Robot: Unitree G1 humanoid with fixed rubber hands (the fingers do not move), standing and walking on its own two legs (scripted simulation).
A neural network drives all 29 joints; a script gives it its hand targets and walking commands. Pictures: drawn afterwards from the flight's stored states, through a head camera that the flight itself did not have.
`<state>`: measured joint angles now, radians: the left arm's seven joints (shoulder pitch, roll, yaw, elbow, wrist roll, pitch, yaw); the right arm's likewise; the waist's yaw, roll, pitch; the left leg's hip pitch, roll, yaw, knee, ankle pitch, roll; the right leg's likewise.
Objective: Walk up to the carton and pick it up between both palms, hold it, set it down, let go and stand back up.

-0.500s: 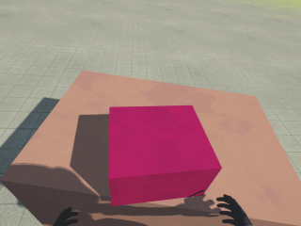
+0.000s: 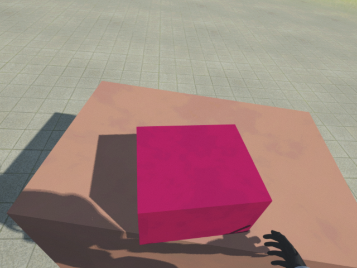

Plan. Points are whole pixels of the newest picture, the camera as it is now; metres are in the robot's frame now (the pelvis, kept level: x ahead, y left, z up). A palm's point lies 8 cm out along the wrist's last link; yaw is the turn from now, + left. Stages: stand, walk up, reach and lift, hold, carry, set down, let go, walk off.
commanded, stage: stand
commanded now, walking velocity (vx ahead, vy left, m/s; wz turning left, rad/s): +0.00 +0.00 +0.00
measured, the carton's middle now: (191, 179) +0.38 -0.01 -0.05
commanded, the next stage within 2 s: none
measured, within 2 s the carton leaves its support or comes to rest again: neither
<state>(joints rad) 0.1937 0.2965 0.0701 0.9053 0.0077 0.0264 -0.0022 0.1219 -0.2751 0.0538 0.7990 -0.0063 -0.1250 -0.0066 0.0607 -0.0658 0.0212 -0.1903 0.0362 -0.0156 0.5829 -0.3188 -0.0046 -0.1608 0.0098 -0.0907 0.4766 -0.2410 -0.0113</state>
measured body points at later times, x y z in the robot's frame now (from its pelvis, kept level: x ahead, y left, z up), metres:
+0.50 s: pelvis +0.00 +0.00 +0.00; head -0.03 +0.04 +0.45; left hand +0.08 +0.28 -0.15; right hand +0.18 -0.25 -0.06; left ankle +0.00 +0.11 -0.73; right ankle +0.02 -0.12 -0.73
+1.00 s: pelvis -0.01 +0.01 +0.00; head -0.03 +0.04 +0.45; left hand +0.07 +0.29 -0.14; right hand +0.18 -0.25 -0.06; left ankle +0.00 +0.11 -0.73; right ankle +0.02 -0.12 -0.73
